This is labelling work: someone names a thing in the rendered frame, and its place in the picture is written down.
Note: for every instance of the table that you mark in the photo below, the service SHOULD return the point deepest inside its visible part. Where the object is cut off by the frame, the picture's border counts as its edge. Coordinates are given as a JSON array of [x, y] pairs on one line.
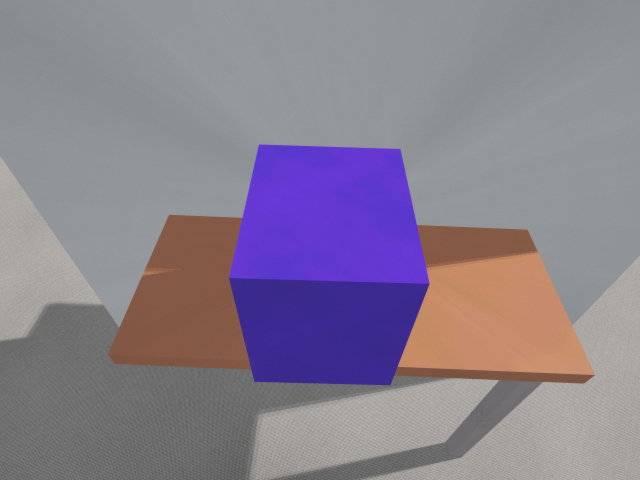
[[490, 312]]

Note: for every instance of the carton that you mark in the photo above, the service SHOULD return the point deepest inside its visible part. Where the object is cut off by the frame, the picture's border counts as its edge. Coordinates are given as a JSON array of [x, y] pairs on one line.
[[328, 274]]

